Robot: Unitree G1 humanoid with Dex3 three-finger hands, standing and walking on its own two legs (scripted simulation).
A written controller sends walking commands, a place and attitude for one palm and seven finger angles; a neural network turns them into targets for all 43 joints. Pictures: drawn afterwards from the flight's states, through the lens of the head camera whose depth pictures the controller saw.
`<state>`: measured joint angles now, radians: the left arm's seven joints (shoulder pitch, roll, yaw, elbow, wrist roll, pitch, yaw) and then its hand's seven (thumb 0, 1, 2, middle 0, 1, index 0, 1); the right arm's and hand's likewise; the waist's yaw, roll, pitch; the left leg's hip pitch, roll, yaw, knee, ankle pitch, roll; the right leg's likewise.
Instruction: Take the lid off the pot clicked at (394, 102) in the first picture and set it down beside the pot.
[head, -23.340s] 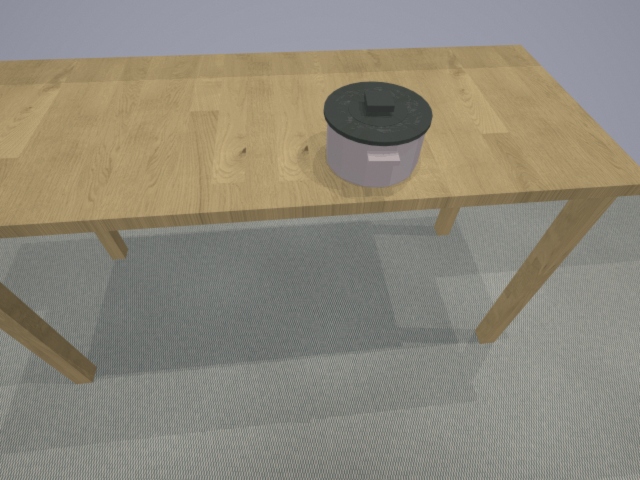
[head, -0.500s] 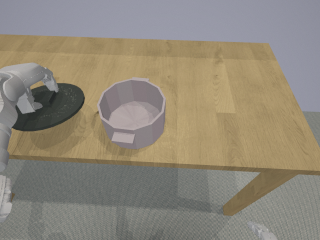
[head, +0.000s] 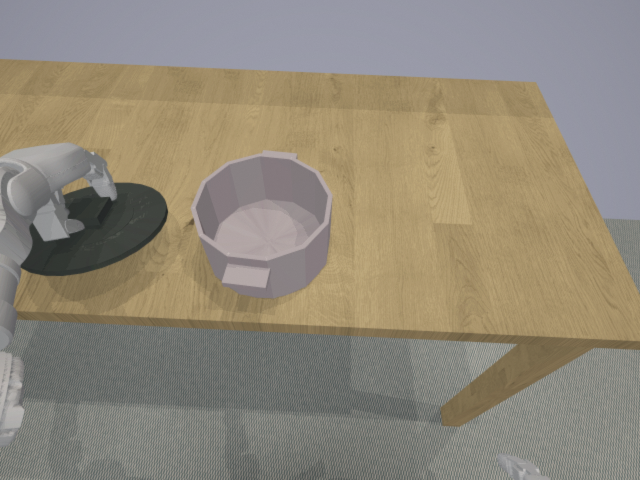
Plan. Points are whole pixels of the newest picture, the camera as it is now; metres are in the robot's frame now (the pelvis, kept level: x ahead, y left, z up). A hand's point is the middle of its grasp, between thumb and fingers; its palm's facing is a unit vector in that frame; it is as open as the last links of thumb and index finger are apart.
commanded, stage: lower the lid onto the table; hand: left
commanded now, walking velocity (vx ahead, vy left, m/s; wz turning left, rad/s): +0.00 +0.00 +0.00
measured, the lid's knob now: (87, 211) +0.44 +0.31 +0.07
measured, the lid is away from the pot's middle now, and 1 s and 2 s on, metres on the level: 0.23 0.23 0.24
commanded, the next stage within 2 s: open the fingers wide in 0.72 s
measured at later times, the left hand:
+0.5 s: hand (81, 219) +0.42 +0.31 +0.07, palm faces -0.49 -0.11 -0.86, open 8.4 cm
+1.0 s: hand (82, 233) +0.41 +0.32 +0.05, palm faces -0.44 -0.07 -0.89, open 8.4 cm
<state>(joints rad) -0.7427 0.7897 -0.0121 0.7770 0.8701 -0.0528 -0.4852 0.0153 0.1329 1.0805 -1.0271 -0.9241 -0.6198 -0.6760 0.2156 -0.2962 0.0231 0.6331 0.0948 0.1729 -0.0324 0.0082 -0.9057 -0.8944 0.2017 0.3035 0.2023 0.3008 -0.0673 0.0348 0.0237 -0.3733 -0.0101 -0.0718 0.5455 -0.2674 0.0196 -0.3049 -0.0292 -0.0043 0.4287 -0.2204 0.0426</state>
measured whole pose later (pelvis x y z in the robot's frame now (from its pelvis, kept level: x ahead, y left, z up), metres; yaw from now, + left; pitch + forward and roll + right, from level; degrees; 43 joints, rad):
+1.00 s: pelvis -0.01 +0.01 -0.01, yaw -2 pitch +9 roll -3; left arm -0.70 0.78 0.05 0.87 0.94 -0.23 -0.36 0.03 0.16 1.04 -1.03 -0.95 -0.60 -0.72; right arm 0.27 -0.28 0.01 0.63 0.08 0.23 -0.05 0.01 -0.91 -0.89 0.20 0.30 0.20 0.30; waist -0.08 0.03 -0.03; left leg -0.52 -0.01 -0.05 0.67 -0.32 0.03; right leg -0.46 -0.02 0.02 0.55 -0.26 0.03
